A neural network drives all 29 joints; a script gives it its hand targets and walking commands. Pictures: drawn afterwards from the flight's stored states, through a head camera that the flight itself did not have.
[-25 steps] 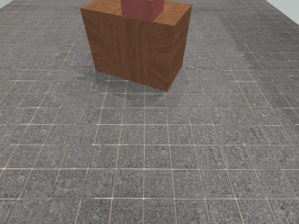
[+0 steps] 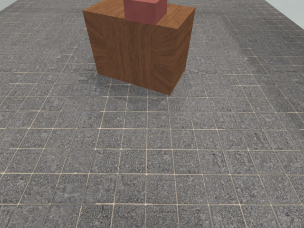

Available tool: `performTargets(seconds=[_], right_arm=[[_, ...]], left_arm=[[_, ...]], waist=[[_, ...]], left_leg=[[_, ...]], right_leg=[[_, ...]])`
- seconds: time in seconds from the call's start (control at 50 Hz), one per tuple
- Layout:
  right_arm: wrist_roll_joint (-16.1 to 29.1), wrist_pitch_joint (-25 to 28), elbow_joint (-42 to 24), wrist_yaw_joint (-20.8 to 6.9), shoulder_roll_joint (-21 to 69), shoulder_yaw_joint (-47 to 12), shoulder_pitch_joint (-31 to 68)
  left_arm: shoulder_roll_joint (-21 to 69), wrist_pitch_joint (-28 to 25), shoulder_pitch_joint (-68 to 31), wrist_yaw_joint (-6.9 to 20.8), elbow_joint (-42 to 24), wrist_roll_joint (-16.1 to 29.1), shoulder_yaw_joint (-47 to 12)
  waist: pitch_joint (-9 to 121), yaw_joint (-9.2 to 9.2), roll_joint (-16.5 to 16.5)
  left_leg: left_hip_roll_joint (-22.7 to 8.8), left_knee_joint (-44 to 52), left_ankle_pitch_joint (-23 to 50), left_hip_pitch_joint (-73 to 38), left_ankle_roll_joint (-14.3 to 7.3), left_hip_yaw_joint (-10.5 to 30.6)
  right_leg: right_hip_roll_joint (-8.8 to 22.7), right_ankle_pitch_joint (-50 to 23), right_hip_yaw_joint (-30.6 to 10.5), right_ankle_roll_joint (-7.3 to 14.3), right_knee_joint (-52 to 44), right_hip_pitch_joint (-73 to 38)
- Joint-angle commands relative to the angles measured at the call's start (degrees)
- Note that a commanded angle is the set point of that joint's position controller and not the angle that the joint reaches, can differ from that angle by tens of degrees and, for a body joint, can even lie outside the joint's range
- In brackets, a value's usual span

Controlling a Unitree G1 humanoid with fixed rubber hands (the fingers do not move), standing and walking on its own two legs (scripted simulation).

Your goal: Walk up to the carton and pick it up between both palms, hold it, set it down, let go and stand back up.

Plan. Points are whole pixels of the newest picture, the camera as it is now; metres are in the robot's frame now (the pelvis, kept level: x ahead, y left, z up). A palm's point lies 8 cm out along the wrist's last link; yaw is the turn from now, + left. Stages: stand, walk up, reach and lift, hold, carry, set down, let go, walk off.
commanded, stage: walk up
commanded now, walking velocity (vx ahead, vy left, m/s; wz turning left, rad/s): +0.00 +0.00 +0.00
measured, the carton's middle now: (146, 6) +1.67 +0.07 -0.03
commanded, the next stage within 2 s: none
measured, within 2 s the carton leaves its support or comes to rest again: neither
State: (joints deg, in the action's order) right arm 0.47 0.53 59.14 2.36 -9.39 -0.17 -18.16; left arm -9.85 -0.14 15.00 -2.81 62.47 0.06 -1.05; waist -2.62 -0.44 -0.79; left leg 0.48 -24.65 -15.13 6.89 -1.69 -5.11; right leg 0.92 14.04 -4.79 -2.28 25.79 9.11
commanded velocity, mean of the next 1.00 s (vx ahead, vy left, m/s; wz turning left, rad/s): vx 0.00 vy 0.00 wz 0.00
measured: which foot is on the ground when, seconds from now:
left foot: down 0.00-0.40, up 0.42-0.78, down 0.80-1.00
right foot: down 0.00-0.16, up 0.18-0.36, down 0.38-0.84, up 0.86-1.00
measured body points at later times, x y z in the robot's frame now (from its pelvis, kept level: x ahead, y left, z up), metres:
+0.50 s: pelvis +0.08 -0.04 -0.05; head +0.05 -0.07 +0.40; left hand +0.15 +0.22 -0.16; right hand +0.02 -0.31 -0.21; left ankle +0.02 +0.07 -0.69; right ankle +0.08 -0.17 -0.74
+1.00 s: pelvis +0.32 +0.02 -0.04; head +0.33 +0.02 +0.40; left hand +0.48 +0.27 -0.17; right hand +0.28 -0.25 -0.17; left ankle +0.39 +0.14 -0.74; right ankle +0.23 -0.09 -0.64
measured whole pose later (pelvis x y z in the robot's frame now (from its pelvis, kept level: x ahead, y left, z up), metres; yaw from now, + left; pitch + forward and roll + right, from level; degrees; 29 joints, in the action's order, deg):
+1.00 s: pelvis +0.32 +0.02 -0.04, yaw -16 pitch -6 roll +1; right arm -1.7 2.4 46.6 -0.9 -14.3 2.0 -19.7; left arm -17.4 -1.1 16.2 0.3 46.5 -1.8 3.3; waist -7.1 -2.8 -2.6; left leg -7.9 -48.7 -22.8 19.4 -0.1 -12.0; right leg 3.2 26.2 -2.0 1.8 82.9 26.3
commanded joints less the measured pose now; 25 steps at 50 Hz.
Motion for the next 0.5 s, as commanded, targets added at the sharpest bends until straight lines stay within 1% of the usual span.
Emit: performTargets(seconds=[0.0,0.04,0.06,0.08,0.1,0.12,0.14,0.16,0.18,0.2,0.22,0.24,0.28,0.3,0.32,0.34,0.36,0.38,0.4,0.42,0.44,0.46,0.48], right_arm=[[-0.05,0.70,-1.43,0.38,-7.57,1.52,-4.38],[-0.01,0.71,-1.36,0.46,-7.28,1.63,-4.29],[0.14,0.66,-1.30,0.41,-7.18,1.47,-4.72],[0.13,0.66,-1.54,0.43,-7.51,1.44,-4.48],[-3.99,1.17,-4.22,-0.46,-12.91,5.65,-4.61],[-4.76,1.22,-4.05,-0.59,-15.00,7.15,-5.78],[-4.77,1.37,-3.26,-0.38,-16.14,7.49,-6.74],[-4.66,1.75,-2.89,-0.31,-15.20,6.70,-5.79],[-4.44,2.26,-2.69,-0.49,-14.60,6.28,-4.93],[-4.55,2.68,-2.64,-0.70,-14.65,6.17,-4.16],[-4.73,2.91,-2.98,-0.82,-14.58,6.26,-3.35],[-4.55,2.94,-2.95,-0.93,-15.24,6.35,-2.53],[-4.47,2.45,-3.28,-1.34,-15.89,6.56,0.60],[-4.20,2.16,-3.73,-1.64,-16.41,6.60,2.24],[-4.08,1.87,-4.23,-1.95,-16.59,6.37,5.42],[-3.84,1.36,-4.98,-2.39,-15.57,5.39,8.37],[-3.92,0.78,-5.27,-2.92,-12.04,4.27,7.89],[-3.59,0.49,-6.77,-3.86,-7.14,2.30,6.83],[-2.62,-0.10,-9.04,-4.61,-7.45,2.44,4.96],[-2.04,-1.53,-9.73,-4.90,-12.13,4.25,4.25],[-2.30,-2.14,-10.35,-5.13,-13.08,4.51,5.75],[-2.73,-1.90,-10.77,-5.15,-13.19,4.44,7.51],[-2.86,-1.46,-10.91,-5.22,-13.07,4.24,7.21]], left_arm=[[-6.78,-0.58,3.09,-0.33,-1.71,-0.06,1.06],[-6.63,-0.52,3.44,-0.29,-1.60,-0.12,1.08],[-6.99,-0.62,3.62,-0.36,-1.44,0.07,1.02],[-6.68,-0.61,3.68,-0.38,-1.56,-0.05,0.96],[-8.15,-1.32,7.47,0.56,-4.02,-2.37,4.12],[-9.36,-1.27,1.53,1.14,-6.53,-2.36,4.65],[-7.15,-1.01,-2.32,1.55,-9.09,-2.69,4.54],[-7.50,-0.90,-3.88,1.88,-11.25,-3.59,5.28],[-7.38,-1.06,-2.32,2.51,-11.81,-3.60,5.71],[-6.93,-1.35,-0.04,3.06,-11.99,-3.31,5.92],[-6.60,-1.49,1.04,3.56,-12.44,-2.96,6.20],[-5.84,-1.64,1.85,4.00,-12.92,-2.49,6.19],[-4.86,-1.88,3.51,4.38,-13.84,-2.16,6.48],[-4.89,-2.09,5.50,4.31,-13.93,-2.11,6.71],[-5.15,-2.45,10.20,4.10,-12.96,-1.75,7.25],[-5.89,-2.70,17.66,3.81,-10.15,-1.69,8.21],[-7.73,-2.85,26.15,3.19,-7.05,-1.82,9.33],[-12.25,-2.89,32.45,2.17,-5.46,-3.11,10.01],[-15.44,-2.71,27.94,1.02,-9.06,-4.49,8.64],[-17.18,-1.92,20.22,0.01,-10.80,-3.58,9.50],[-17.64,-2.13,16.60,-0.51,-12.23,-2.91,9.18],[-16.71,-2.83,15.32,-0.52,-12.70,-3.09,8.25],[-16.14,-3.30,13.66,-0.51,-13.73,-3.51,7.63]], waist=[[-3.54,-0.08,1.55],[-4.13,0.01,1.26],[-3.09,-0.13,0.01],[-3.16,-0.02,-0.30],[2.53,-0.47,5.02],[-3.81,-4.08,8.74],[-6.47,-6.42,15.01],[-8.56,-5.75,8.95],[-9.78,-4.98,5.05],[-9.56,-4.32,4.21],[-8.43,-3.95,3.46],[-7.84,-3.77,6.22],[-7.36,-2.51,8.48],[-6.49,-1.56,8.34],[-5.67,1.65,5.35],[-4.54,5.50,-0.12],[-2.06,9.02,-9.51],[-0.58,11.26,-23.48],[-3.19,7.57,-21.89],[-8.27,4.63,-12.98],[-11.90,3.81,-9.28],[-14.65,3.69,-5.77],[-15.34,3.51,-4.67]], left_leg=[[-7.36,7.41,8.21,1.95,0.56,7.20],[-7.30,7.62,8.06,2.13,0.70,7.17],[-7.37,7.33,8.31,1.89,0.62,7.50],[-7.31,7.32,7.94,1.72,0.55,7.40],[-7.77,1.07,-25.65,-8.54,-3.81,7.66],[-12.81,7.20,-37.02,-11.73,-7.75,14.76],[-23.54,16.34,-41.55,-7.51,-12.66,23.29],[-28.02,18.46,-39.72,-3.56,-15.01,26.79],[-27.98,18.52,-38.37,-0.95,-14.95,25.51],[-26.00,18.06,-37.37,0.67,-14.31,22.88],[-24.89,17.85,-36.03,2.15,-13.83,20.31],[-23.93,17.78,-34.56,2.69,-13.20,17.51],[-22.14,14.90,-31.16,4.81,-12.55,11.23],[-21.05,12.05,-30.63,8.37,-11.94,7.76],[-19.34,7.08,-30.78,14.01,-10.59,3.33],[-17.06,0.29,-33.40,23.07,-9.06,-1.48],[-11.83,-14.98,-33.68,28.65,-6.85,-6.44],[-4.55,-37.76,-29.70,34.42,-3.35,-10.28],[-1.69,-47.44,-24.27,39.44,-0.12,-1.41],[-5.06,-49.32,-22.09,37.37,0.28,4.06],[-6.97,-52.18,-18.39,38.41,0.64,5.63],[-8.18,-53.75,-14.19,40.80,1.35,6.52],[-8.96,-52.78,-12.28,40.80,1.88,6.53]], right_leg=[[4.02,-9.35,-2.31,1.73,-4.92,3.28],[3.90,-9.46,-1.92,1.56,-4.81,3.75],[3.88,-9.41,-1.82,1.69,-5.04,3.06],[3.99,-9.19,-1.90,1.58,-5.07,3.40],[2.20,21.69,-3.14,5.40,3.06,15.11],[0.41,24.62,1.62,4.70,10.51,31.06],[0.34,17.35,7.45,2.91,28.07,34.17],[4.31,16.30,4.06,2.37,32.30,36.49],[5.76,15.68,3.29,2.34,32.34,35.15],[6.66,14.99,3.05,2.35,31.67,33.27],[7.82,14.11,2.73,2.56,29.76,30.21],[8.29,14.21,3.33,2.72,27.12,27.48],[8.17,13.83,5.41,3.21,21.95,21.57],[7.61,12.09,6.96,3.93,18.74,15.51],[6.08,7.03,8.85,4.83,14.19,6.46],[3.42,2.03,12.32,5.32,11.90,-6.26],[-0.14,4.46,12.64,5.55,11.50,-16.01],[7.15,21.23,-5.04,8.65,1.19,-18.10],[20.17,46.30,-36.61,13.67,-16.82,-10.77],[25.06,58.25,-43.55,16.85,-22.51,-0.80],[25.66,55.82,-43.36,18.62,-23.31,1.80],[24.89,49.57,-38.94,18.77,-21.90,2.40],[24.67,43.55,-33.01,18.39,-19.70,3.84]])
